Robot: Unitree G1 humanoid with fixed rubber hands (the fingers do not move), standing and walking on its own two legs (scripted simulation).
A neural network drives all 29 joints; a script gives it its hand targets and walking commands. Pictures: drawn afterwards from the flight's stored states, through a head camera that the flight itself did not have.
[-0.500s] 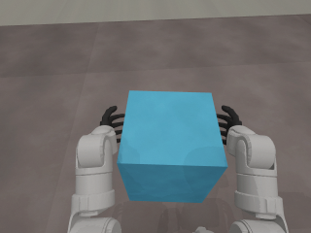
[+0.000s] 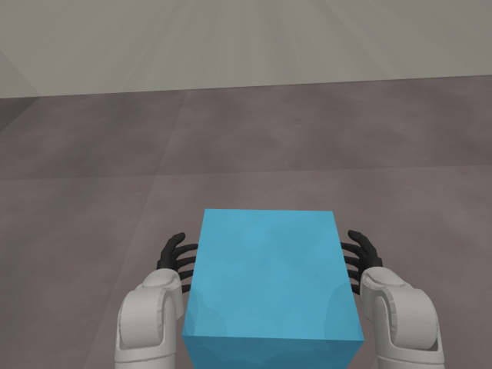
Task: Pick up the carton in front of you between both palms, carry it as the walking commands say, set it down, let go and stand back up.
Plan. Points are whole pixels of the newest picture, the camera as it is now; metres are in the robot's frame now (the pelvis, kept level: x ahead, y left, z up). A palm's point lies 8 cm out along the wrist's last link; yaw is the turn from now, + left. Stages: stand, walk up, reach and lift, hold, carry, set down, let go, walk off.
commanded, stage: carry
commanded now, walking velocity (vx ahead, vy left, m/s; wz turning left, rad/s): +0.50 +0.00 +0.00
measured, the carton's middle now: (266, 304) +0.26 +0.01 -0.01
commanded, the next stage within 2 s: none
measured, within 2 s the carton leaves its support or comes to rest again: neither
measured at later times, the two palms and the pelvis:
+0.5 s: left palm (185, 147) +0.59 +0.19 +0.07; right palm (314, 146) +0.57 -0.10 +0.08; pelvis +0.32 +0.06 +0.00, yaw -3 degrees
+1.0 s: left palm (220, 90) +0.91 +0.14 +0.06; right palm (316, 87) +0.92 -0.16 +0.05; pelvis +0.65 -0.02 +0.00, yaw +1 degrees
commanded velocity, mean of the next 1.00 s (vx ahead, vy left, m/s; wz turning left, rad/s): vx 0.50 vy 0.00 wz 0.00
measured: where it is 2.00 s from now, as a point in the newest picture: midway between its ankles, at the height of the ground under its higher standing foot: (267, 194)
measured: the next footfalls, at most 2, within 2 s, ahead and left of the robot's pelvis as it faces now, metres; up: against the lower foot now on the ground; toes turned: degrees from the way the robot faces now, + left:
left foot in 0.24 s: +0.37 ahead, +0.14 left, +0.00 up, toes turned +9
right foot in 0.78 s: +0.70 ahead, -0.10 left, +0.00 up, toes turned -12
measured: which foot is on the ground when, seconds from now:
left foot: up 0.00-0.22, down 0.24-0.80, up 0.82-1.00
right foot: down 0.00-0.26, up 0.28-0.76, down 0.78-1.00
